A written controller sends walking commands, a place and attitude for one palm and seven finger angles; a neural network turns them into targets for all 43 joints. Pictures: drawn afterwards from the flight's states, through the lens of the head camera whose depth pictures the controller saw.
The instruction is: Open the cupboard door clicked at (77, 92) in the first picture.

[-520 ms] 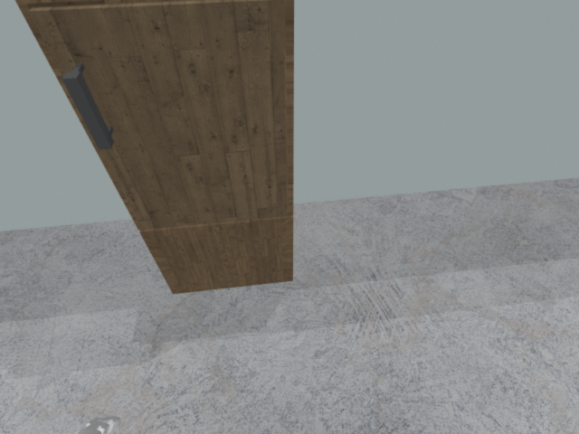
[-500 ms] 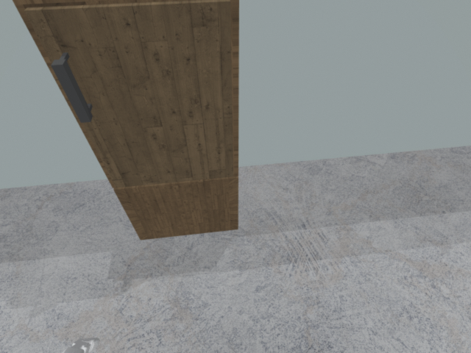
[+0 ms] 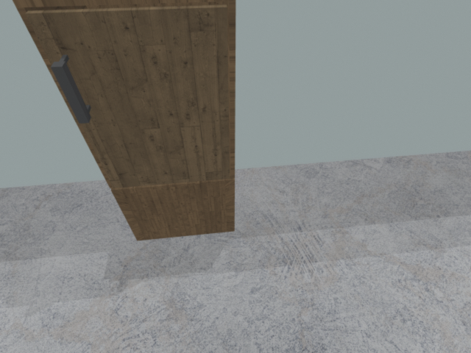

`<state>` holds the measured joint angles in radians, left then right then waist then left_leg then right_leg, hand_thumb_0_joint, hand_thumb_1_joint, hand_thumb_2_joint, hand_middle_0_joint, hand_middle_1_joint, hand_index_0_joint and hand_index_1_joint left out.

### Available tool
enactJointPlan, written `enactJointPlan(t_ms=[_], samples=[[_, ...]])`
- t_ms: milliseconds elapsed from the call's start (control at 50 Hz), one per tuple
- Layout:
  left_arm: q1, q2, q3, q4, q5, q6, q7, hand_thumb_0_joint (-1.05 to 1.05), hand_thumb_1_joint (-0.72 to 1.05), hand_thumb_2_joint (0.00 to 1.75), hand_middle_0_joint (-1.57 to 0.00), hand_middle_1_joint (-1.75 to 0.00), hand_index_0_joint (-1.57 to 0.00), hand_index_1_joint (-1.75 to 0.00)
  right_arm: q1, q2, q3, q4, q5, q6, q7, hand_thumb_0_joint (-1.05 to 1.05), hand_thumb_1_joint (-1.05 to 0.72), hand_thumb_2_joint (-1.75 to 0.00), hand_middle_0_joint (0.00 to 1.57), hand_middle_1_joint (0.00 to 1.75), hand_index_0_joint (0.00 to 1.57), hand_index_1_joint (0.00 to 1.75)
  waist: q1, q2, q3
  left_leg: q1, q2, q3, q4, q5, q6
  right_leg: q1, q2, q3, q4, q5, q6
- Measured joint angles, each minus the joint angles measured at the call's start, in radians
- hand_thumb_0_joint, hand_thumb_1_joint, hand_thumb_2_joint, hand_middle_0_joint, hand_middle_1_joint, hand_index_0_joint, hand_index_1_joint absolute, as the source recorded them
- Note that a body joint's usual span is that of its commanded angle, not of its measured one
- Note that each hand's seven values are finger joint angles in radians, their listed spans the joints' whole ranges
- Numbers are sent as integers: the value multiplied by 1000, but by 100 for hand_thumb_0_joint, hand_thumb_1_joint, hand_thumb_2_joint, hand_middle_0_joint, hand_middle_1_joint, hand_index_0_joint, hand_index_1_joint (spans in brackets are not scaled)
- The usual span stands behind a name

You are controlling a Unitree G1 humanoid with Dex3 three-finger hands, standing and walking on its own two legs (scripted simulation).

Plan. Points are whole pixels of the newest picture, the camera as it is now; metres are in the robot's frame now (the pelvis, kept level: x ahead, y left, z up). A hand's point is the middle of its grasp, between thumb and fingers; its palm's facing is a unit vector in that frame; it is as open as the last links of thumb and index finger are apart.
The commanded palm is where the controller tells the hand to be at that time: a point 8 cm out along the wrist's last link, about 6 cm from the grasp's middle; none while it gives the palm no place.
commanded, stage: stand and wait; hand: left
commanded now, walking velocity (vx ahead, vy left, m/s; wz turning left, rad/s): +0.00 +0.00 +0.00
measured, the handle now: (75, 89) +0.67 +0.45 +0.08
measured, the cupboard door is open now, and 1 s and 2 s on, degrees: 0 0 0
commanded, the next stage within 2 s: look at it before walking up in 0.48 s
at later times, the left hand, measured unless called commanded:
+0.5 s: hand out of the picture +0.06 +0.24 -0.15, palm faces -0.04 -0.95 -0.32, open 7.4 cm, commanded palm none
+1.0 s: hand out of the picture +0.06 +0.25 -0.15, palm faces -0.03 -0.94 -0.33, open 7.4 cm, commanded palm none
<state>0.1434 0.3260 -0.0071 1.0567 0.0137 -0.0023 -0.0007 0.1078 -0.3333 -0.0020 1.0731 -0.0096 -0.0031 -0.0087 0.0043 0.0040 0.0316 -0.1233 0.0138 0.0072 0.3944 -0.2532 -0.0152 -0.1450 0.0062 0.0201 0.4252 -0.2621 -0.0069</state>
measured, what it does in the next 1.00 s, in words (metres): stands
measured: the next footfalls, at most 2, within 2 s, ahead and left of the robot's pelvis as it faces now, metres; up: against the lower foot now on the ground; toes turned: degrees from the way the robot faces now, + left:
none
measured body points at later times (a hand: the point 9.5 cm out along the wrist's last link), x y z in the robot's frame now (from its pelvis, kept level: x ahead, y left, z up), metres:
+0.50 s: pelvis -0.02 +0.00 +0.00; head -0.01 +0.00 +0.45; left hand +0.07 +0.29 -0.13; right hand +0.05 -0.29 -0.14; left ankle -0.03 +0.13 -0.74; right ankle -0.02 -0.11 -0.74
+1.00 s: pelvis -0.01 +0.01 +0.00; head -0.01 +0.00 +0.45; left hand +0.06 +0.30 -0.13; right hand +0.07 -0.29 -0.13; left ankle -0.03 +0.13 -0.74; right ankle -0.02 -0.11 -0.74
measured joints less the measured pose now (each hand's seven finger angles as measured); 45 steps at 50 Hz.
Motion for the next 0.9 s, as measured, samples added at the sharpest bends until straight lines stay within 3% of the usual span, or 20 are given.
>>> enactJointPlan(t_ms=[900], samples=[[-11,9,-1,36,1,-7,-4,0,90,90,-21,-30,-20,-30,8,1,3,43,4,-10,4,1,-90,-90,20,30,20,30,-4,-6,-2,4,-5,4,-47,47,7,8,-5,4,-58,53,9]])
